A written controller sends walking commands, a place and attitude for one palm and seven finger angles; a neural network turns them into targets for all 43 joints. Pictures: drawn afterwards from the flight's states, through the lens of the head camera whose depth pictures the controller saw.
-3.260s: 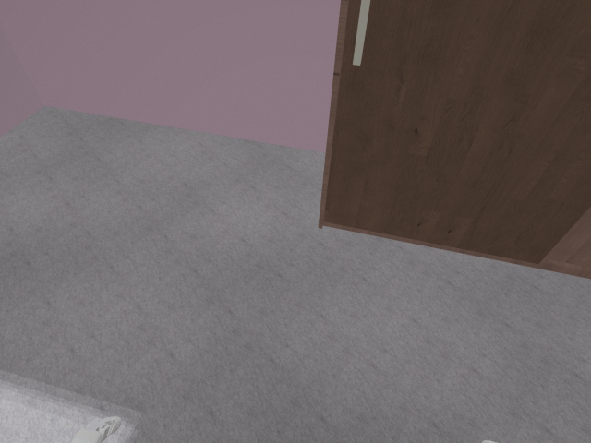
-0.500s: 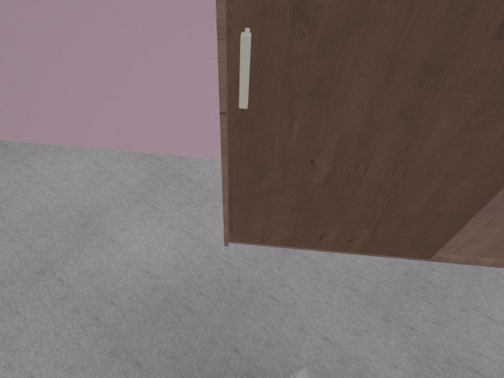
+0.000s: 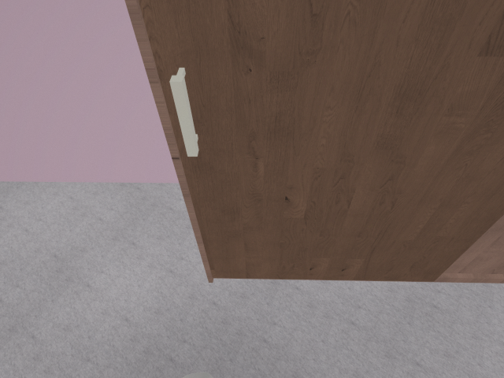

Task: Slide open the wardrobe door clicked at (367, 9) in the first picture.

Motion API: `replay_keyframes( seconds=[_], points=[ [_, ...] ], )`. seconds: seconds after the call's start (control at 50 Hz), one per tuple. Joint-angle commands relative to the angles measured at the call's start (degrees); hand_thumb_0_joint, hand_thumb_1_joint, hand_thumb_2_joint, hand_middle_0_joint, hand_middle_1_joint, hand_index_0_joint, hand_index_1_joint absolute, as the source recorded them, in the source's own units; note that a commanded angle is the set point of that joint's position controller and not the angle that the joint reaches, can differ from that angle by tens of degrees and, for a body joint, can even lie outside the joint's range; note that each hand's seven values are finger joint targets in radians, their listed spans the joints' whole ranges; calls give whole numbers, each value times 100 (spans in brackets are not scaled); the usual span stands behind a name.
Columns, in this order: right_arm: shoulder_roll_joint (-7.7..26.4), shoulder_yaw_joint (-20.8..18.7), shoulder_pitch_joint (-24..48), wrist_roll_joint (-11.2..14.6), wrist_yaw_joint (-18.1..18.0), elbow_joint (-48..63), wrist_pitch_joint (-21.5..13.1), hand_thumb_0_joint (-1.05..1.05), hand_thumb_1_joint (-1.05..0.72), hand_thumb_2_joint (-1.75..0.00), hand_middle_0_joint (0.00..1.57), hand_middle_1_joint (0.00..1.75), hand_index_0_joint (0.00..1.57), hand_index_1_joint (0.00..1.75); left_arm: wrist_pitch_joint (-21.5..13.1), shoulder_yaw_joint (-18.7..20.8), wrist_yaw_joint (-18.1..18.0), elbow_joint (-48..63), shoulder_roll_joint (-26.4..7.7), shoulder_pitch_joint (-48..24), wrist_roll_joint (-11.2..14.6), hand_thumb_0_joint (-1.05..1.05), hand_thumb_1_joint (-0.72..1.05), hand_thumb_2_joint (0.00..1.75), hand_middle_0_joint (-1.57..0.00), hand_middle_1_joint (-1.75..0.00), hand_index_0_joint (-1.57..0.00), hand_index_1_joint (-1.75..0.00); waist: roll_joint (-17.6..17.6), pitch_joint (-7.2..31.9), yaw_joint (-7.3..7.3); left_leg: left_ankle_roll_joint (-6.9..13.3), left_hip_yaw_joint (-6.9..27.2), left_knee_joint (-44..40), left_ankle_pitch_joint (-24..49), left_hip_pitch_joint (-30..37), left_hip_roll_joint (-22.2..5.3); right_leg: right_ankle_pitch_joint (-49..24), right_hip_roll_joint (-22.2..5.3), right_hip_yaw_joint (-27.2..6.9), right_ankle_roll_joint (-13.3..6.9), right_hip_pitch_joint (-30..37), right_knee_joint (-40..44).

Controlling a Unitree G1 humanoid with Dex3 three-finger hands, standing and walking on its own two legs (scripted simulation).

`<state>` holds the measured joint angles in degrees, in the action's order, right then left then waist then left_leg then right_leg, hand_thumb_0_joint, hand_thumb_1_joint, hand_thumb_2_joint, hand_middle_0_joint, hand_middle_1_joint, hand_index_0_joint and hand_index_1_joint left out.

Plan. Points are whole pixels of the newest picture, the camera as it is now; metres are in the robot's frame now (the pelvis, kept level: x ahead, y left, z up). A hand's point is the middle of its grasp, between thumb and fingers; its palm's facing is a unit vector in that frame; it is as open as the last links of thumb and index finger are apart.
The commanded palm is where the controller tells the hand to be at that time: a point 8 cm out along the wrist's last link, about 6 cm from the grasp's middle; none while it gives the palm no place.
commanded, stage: take the last steps up to it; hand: left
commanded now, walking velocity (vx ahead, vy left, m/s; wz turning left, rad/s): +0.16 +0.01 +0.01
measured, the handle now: (187, 114) +0.57 +0.16 +0.11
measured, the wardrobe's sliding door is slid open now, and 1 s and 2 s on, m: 0.00 0.00 0.00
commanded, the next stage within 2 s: come to a stop and stand still in 0.06 s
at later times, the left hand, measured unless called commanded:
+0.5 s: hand out of the picture +0.09 +0.21 -0.19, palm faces +0.03 -0.98 -0.19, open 7.4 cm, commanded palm none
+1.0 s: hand out of the picture +0.04 +0.15 -0.15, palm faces +0.09 -0.96 -0.25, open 7.3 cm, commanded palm none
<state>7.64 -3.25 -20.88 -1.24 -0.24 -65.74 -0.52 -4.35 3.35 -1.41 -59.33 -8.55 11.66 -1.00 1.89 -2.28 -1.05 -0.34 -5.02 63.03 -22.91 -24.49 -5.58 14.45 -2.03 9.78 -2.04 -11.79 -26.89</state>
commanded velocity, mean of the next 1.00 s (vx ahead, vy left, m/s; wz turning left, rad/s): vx -0.02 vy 0.03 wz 0.00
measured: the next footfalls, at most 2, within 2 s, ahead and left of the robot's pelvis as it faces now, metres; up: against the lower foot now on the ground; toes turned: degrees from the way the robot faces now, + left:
left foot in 0.24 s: +0.19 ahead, +0.13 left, +0.00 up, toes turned +9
right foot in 0.68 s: +0.08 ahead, -0.12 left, +0.00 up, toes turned -4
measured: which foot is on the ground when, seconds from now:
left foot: up 0.00-0.22, down 0.24-0.68, up 0.70-1.00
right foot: down 0.00-0.26, up 0.28-0.66, down 0.68-1.00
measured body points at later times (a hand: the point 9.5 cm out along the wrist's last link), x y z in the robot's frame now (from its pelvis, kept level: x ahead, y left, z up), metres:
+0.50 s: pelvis +0.07 +0.03 +0.00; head +0.12 +0.05 +0.44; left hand +0.09 +0.26 -0.17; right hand +0.18 -0.20 -0.14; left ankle +0.15 +0.13 -0.74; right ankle +0.04 -0.12 -0.67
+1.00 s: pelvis +0.04 -0.03 +0.01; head +0.06 -0.06 +0.46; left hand +0.04 +0.20 -0.13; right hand +0.03 -0.27 -0.16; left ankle +0.01 +0.12 -0.68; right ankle +0.05 -0.14 -0.74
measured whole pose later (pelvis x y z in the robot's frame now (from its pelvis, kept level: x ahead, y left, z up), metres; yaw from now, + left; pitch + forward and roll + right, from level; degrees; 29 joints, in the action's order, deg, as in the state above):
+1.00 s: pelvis +0.04 -0.03 +0.01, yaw +1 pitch +0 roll +2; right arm 12.3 -4.0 -17.8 -1.3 0.2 -62.1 3.7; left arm -0.2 1.8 -1.7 -59.0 -7.1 17.3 -1.5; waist 1.9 -2.0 1.5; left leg -3.8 -2.1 49.0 -19.7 -20.9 -1.9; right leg 11.7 -4.3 5.0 -0.7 -12.3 -23.5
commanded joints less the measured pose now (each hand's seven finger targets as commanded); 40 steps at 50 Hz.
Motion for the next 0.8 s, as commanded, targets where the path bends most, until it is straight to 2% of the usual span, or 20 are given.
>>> replay_keyframes(
  seconds=[0.0,0.12,0.18,0.2,0.22,0.24,0.26,0.28,0.32,0.42,0.46,0.56,0.6,0.62,0.64,0.66,0.68,0.72,0.74,0.78],
  points=[
    [53,8,47,-17,36,488,-44,0,-90,-90,20,30,20,30,0,-16,-18,-131,-451,737,-52,0,90,90,-20,-30,-20,-30,-845,-208,-7,-124,56,-607,481,-514,-224,-2038,-1448,-877,-667,-1,1406],
    [140,31,614,9,128,729,-126,0,-90,-90,20,30,20,30,10,4,6,-282,-716,907,-62,0,90,90,-20,-30,-20,-30,-1039,-200,114,-73,-176,-2185,897,15,-26,-1910,-1329,-790,-578,199,1192],
    [308,92,299,4,38,551,-189,0,-90,-90,20,30,20,30,118,-11,-49,-337,-639,822,-10,0,90,90,-20,-30,-20,-30,-681,21,-56,-97,-188,-3433,1869,1069,123,-2319,-984,-516,-270,271,307],
    [551,71,-65,-5,-23,436,-235,0,-90,-90,20,30,20,30,160,-65,-68,-358,-487,963,17,0,90,90,-20,-30,-20,-30,-59,434,-136,-55,77,-3701,3387,1874,-126,-1990,-699,-403,-21,135,-384],
    [945,27,-253,-11,-93,443,-258,0,-90,-90,20,30,20,30,217,-123,-89,-372,-292,1252,79,0,90,90,-20,-30,-20,-30,860,843,-92,342,942,-3556,5501,2680,-1066,-541,-338,-289,275,-455,-867],
    [1142,35,-199,46,-152,437,-202,0,-90,-90,20,30,20,30,280,-159,-120,-422,-205,1478,119,0,90,90,-20,-30,-20,-30,1409,1033,-11,848,1371,-3762,6899,2627,-1738,1543,-154,-381,414,-382,-1348],
    [1117,64,69,66,-211,478,-142,0,-90,-90,20,30,20,30,346,-160,-152,-460,-255,1522,80,0,90,90,-20,-30,-20,-30,1187,804,64,1035,1235,-4016,6837,2334,-1793,2170,-183,-629,414,-362,-1816],
    [1072,72,287,64,-284,494,-117,0,-90,-90,20,30,20,30,437,-155,-165,-478,-296,1422,54,0,90,90,-20,-30,-20,-30,1359,642,64,1033,1306,-4168,6699,2104,-1747,2148,-202,-751,452,-514,-2177],
    [1008,33,549,67,-340,577,-32,0,-90,-90,20,30,20,30,546,-78,-149,-368,-453,1112,-16,0,90,90,-20,-30,-20,-30,1139,104,36,1059,1057,-4186,6431,1627,-1637,1855,-283,-906,417,-822,-2683],
    [1125,-174,838,28,-335,835,74,0,-90,-90,20,30,20,30,726,85,-68,-11,-448,985,-42,0,90,90,-20,-30,-20,-30,223,695,79,1167,784,-4174,4991,1779,-1621,1340,-90,-1028,450,-1351,-3671],
    [1129,-196,989,18,-286,928,78,0,-90,-90,20,30,20,30,775,125,-39,139,-405,905,-43,0,90,90,-20,-30,-20,-30,364,821,84,1077,675,-4319,3990,1496,-1495,1109,-85,-1022,476,-1241,-3637],
    [1121,-249,1299,-56,-144,1031,133,0,-90,-90,20,30,20,30,713,73,4,299,-276,886,-38,0,90,90,-20,-30,-20,-30,1120,595,110,844,817,-4787,760,767,-1249,1124,-139,-647,347,-459,-1831],
    [1108,-225,1329,-52,-83,975,185,0,-90,-90,20,30,20,30,613,31,-7,101,-255,1285,-30,0,90,90,-20,-30,-20,-30,975,541,300,557,701,-4775,-504,273,-946,669,25,-381,301,369,-729],
    [917,-198,1263,-20,-64,966,199,0,-90,-90,20,30,20,30,526,38,-16,8,-380,1546,-68,0,90,90,-20,-30,-20,-30,523,393,419,326,486,-4295,-696,-84,-638,320,-49,-500,293,828,128],
    [550,-111,1059,67,-27,972,261,0,-90,-90,20,30,20,30,443,33,-29,43,-756,1438,-132,0,90,90,-20,-30,-20,-30,-811,319,337,-41,75,-3287,-736,-244,-95,1479,-869,-1557,112,489,1284],
    [324,-54,1222,69,26,1165,309,0,-90,-90,20,30,20,30,456,62,-48,268,-1222,962,-134,0,90,90,-20,-30,-20,-30,-1991,-294,302,-219,27,-2417,-633,-579,273,3086,-1910,-3087,-277,-566,2281],
    [663,-124,1393,20,56,1239,348,0,-90,-90,20,30,20,30,495,79,-77,482,-1332,534,-104,0,90,90,-20,-30,-20,-30,-1619,-637,312,-125,378,-1841,-413,-216,134,3502,-2139,-3211,-446,-1554,2580],
    [647,-123,1106,-8,72,1027,374,0,-90,-90,20,30,20,30,412,90,-99,511,-1163,156,-85,0,90,90,-20,-30,-20,-30,-1552,-867,125,-78,528,-1305,195,-164,175,2682,-1778,-2890,-302,-1695,2429],
    [678,-114,805,-27,88,869,355,0,-90,-90,20,30,20,30,388,64,-82,495,-1092,74,-60,0,90,90,-20,-30,-20,-30,-1270,-775,23,-94,488,-1100,517,-170,211,1902,-1552,-2359,-242,-1364,2164],
    [654,-108,406,-21,108,733,292,0,-90,-90,20,30,20,30,341,65,-44,474,-1025,229,-33,0,90,90,-20,-30,-20,-30,-1060,-431,21,-183,359,-964,788,-332,308,695,-1297,-1735,-146,-535,1712]
  ],
)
